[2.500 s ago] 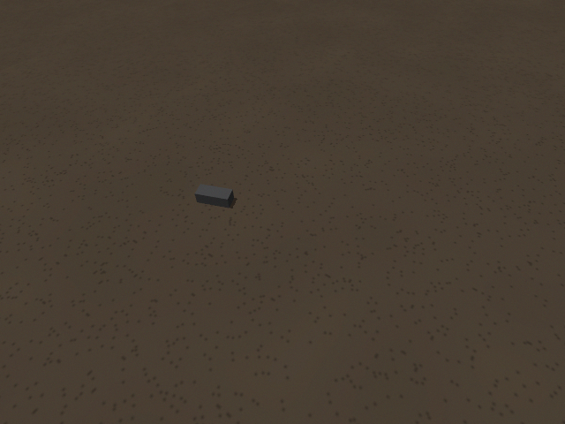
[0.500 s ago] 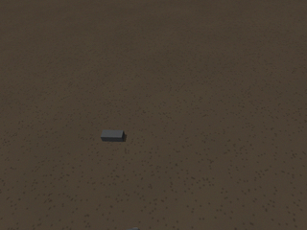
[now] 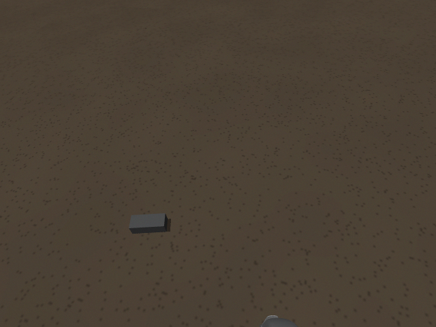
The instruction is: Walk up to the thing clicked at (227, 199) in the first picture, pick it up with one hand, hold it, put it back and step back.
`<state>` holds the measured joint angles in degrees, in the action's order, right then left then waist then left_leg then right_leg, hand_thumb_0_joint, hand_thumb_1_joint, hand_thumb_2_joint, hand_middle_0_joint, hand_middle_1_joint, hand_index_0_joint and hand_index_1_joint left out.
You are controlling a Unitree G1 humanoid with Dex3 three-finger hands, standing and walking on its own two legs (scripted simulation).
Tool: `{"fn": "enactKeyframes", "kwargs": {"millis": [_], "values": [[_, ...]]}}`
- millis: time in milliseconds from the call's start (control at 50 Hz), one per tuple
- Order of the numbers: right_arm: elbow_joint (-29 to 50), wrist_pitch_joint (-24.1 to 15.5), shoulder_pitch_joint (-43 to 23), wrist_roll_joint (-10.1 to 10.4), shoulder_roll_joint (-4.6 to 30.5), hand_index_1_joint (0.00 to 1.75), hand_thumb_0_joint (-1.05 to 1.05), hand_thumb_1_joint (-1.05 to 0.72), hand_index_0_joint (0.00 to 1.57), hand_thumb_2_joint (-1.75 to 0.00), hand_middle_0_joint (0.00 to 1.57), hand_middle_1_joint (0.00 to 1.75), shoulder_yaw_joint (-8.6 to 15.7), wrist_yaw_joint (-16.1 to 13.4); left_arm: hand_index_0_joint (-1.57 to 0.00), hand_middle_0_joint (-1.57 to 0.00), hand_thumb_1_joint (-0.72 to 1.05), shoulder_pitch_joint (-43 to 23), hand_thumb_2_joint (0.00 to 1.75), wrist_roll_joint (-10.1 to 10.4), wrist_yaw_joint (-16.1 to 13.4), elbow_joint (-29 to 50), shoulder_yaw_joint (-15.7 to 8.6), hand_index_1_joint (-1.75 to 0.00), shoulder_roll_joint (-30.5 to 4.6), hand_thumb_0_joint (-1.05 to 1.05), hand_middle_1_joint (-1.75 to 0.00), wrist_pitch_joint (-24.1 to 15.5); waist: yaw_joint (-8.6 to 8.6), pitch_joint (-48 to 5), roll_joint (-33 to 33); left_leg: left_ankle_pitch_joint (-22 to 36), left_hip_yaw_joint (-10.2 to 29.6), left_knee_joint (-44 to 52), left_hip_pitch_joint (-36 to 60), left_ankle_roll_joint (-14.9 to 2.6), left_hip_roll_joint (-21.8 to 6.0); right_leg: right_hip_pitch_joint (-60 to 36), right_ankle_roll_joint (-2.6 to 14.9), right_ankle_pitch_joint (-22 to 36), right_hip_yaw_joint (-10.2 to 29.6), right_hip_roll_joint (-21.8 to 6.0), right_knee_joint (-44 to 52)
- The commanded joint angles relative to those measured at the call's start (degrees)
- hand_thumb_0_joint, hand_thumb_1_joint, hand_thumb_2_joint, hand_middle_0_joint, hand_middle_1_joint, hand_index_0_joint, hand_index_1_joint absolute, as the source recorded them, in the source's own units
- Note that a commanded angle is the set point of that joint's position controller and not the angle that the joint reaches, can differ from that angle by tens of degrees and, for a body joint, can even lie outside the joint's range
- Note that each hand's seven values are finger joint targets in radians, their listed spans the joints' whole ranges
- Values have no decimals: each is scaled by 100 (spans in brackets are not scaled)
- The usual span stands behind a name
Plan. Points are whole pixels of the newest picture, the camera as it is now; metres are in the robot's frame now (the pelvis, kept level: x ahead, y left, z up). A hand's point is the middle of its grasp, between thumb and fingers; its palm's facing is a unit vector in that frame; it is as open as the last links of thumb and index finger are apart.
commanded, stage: walk up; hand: left
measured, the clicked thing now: (148, 223) +0.74 +0.36 -0.73
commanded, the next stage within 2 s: none
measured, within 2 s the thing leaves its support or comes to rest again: neither
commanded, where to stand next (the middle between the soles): +0.35 +0.14 m, yaw -2 degrees
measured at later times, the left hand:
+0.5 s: hand out of the picture +0.19 +0.43 -0.15, palm faces -0.06 -0.89 -0.46, open 7.4 cm
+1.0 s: hand (58, 233) +0.41 +0.40 -0.13, palm faces -0.09 -0.92 -0.38, open 7.4 cm
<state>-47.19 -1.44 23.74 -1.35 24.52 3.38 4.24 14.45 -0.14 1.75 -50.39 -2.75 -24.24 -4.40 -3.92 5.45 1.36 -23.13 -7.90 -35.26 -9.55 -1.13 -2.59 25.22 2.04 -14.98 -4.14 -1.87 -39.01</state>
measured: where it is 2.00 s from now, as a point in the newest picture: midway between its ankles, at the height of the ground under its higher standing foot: (189, 312)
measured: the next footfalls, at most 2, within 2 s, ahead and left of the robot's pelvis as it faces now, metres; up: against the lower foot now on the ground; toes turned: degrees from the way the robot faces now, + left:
right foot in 0.02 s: +0.15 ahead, -0.11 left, +0.00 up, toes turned -4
left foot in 0.42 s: +0.27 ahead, +0.24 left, +0.00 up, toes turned +5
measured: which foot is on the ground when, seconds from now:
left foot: down 0.00-0.04, up 0.06-0.40, down 0.42-0.88, up 0.90-1.00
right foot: up 0.00-0.00, down 0.02-0.44, up 0.46-0.84, down 0.86-1.00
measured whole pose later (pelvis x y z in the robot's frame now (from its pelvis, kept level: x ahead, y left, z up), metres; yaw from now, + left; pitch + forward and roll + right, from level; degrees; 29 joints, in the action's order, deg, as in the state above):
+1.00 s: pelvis +0.28 +0.16 +0.00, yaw -2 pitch -3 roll +1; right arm -49.9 -1.4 15.9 0.5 21.9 0.7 0.8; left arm 9.8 -0.7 0.9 -47.9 -1.1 -21.0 -2.9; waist -0.8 7.5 0.7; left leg -32.9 -2.6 -56.9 -20.6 -1.6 0.2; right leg 20.8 2.8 -13.7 -2.2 -1.2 -37.2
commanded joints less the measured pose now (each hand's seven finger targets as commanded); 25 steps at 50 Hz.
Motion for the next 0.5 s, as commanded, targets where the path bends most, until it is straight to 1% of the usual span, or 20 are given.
{"fn": "enactKeyframes", "kwargs": {"millis": [0, 20, 40, 60, 80, 100, 140, 180, 260, 280, 300, 320, 340, 360, 380, 400, 420, 440, 460, 480], "values": [[901, -179, -254, 84, 733, 30, 0, -90, 20, -90, 20, 30, 198, -115, -20, -20, 90, 1651, 90, -51, -256, 75, -685, -30, -1789, 0, -30, -240, 1062, -1233, -1396, 939, 235, -2307, -2206, -314, -85, -3328, 531, -402, 2037, -1015, 1516], [890, -89, -116, 66, 848, 30, 0, -90, 20, -90, 20, 30, 210, -125, -20, -20, 90, 1390, 90, -27, -295, 332, -676, -30, -2106, 0, -30, -265, 837, -1098, -1336, -772, 743, -3067, -3023, -108, 298, -3210, 1119, -1293, 4314, -2259, 2311], [791, 19, -342, -4, 1362, 30, 0, -90, 20, -90, 20, 30, 382, -182, -20, -20, 90, 991, 90, 55, -296, 414, -626, -30, -2100, 0, -30, -222, 723, -668, -564, -958, 1265, -3445, -3000, -94, -123, -2361, 1578, -2012, 4437, -2475, 2384], [714, 44, -433, 13, 1404, 30, 0, -90, 20, -90, 20, 30, 411, -180, -20, -20, 90, 758, 90, 71, -305, 466, -600, -30, -2009, 0, -30, -218, 655, -327, -392, -720, 1396, -3434, -3088, -84, -289, -2028, 1557, -2032, 3795, -2226, 2387], [642, 35, -455, 21, 1335, 30, 0, -90, 20, -90, 20, 30, 405, -148, -20, -20, 90, 628, 90, 61, -312, 492, -557, -30, -1853, 0, -30, -226, 588, -111, -419, -335, 1407, -3284, -3104, -69, -402, -1738, 1389, -1782, 3263, -1926, 2355], [506, 42, -238, 18, 1317, 30, 0, -90, 20, -90, 20, 30, 406, -130, -20, -20, 90, 460, 90, 63, -313, 531, -510, -30, -1693, 0, -30, -234, 437, 12, -548, -77, 1362, -2993, -2867, -23, -480, -1404, 1139, -1642, 2670, -1615, 2355], [333, 49, -44, -25, 1264, 30, 0, -90, 20, -90, 20, 30, 441, -63, -20, -20, 90, 411, 90, 16, -285, 544, -495, -30, -1664, 0, -30, -266, 345, -35, -855, 248, 1135, -2678, -2467, 68, -481, -960, 1109, -830, 2002, -1376, 2209], [378, 68, -260, -43, 1159, 30, 0, -90, 20, -90, 20, 30, 461, 3, -20, -20, 90, 554, 90, -6, -269, 563, -508, -30, -1662, 0, -30, -302, 407, -141, -944, 420, 1005, -2294, -2454, 130, -482, -988, 1127, -497, 1696, -1268, 2131], [572, 52, -834, -79, 1097, 30, 0, -90, 20, -90, 20, 30, 491, 110, -20, -20, 90, 508, 90, -69, -260, 643, -580, -30, -1883, 0, -30, -324, 493, -89, -1146, 558, 877, -1407, -2108, 141, -616, -616, 1123, -1047, 1448, -1291, 2043], [582, 25, -966, -68, 1109, 30, 0, -90, 20, -90, 20, 30, 503, 129, -20, -20, 90, 588, 90, -74, -263, 629, -576, -30, -1876, 0, -30, -324, 542, -130, -1042, 579, 782, -1147, -1957, 128, -544, -620, 1079, -1008, 1358, -1230, 1941], [583, -3, -1021, -61, 1091, 30, 0, -90, 20, -90, 20, 30, 516, 145, -20, -20, 90, 519, 90, -71, -263, 634, -573, -30, -1925, 0, -30, -321, 499, -177, -1079, 599, 728, -933, -1732, 96, -517, -546, 1048, -958, 1292, -1241, 1846], [542, -25, -930, -52, 1100, 30, 0, -90, 20, -90, 20, 30, 534, 145, -20, -20, 90, 446, 90, -68, -261, 640, -570, -30, -1945, 0, -30, -307, 428, -263, -1061, 576, 569, -783, -1415, 75, -433, -473, 1005, -816, 1221, -1242, 1713], [460, -41, -728, -54, 1104, 30, 0, -90, 20, -90, 20, 30, 558, 137, -20, -20, 90, 295, 90, -63, -261, 649, -555, -30, -1965, 0, -30, -279, 239, -350, -1012, 614, 402, -553, -846, 31, -339, -182, 922, -672, 1134, -1248, 1491], [345, -59, -396, -55, 1126, 30, 0, -90, 20, -90, 20, 30, 601, 121, -20, -20, 90, 141, 90, -71, -264, 655, -525, -30, -1910, 0, -30, -234, -43, -466, -824, 670, 258, -192, -141, -8, -173, 158, 789, -524, 946, -1147, 994], [151, -84, 35, -64, 1272, 30, 0, -90, 20, -90, 20, 30, 670, 73, -20, -20, 90, 290, 90, -108, -277, 644, -417, -30, -1612, 0, -30, -185, -223, -664, -110, 387, 248, -21, 658, -27, 65, 563, 615, -432, 673, -865, 17], [53, -131, 559, -109, 1639, 30, 0, -90, 20, -90, 20, 30, 781, 8, -20, -20, 90, 613, 90, -92, -268, 641, -257, -30, -1142, 0, -30, -160, -454, -907, 1256, -716, 1293, 891, 1266, -282, -409, 1015, 345, -147, 114, -353, -1942], [286, -170, 487, -75, 2125, 30, 0, -90, 20, -90, 20, 30, 839, -34, -20, -20, 90, 553, 90, 39, -312, 735, -168, -30, -913, 0, -30, -154, -394, -701, 2236, -1392, 4132, 2101, 1306, -807, -1880, 2356, 82, -1610, 80, 496, -2950], [328, -147, 221, 64, 2243, 30, 0, -90, 20, -90, 20, 30, 859, -53, -20, -20, 90, 320, 90, -19, -403, 571, -279, -30, -1457, 0, -30, -127, -277, -497, 1341, -1565, 4602, 2183, 430, -1259, -2261, 2061, 166, -1707, 799, 34, -3361], [461, -130, -214, 59, 1934, 30, 0, -90, 20, -90, 20, 30, 767, -96, -20, -20, 90, 411, 90, 32, -394, 464, -266, -30, -1557, 0, -30, -98, -2, -140, 691, -1208, 3582, 2038, 32, -1075, -1896, 1975, 153, -1226, 951, -156, -3423], [509, -156, -508, 72, 1667, 30, 0, -90, 20, -90, 20, 30, 638, -140, -20, -20, 90, 712, 90, 94, -340, 280, -285, -30, -1454, 0, -30, -96, 232, -33, 643, -812, 2929, 1913, -92, -904, -1549, 1796, 112, -804, 950, -265, -3201]]}}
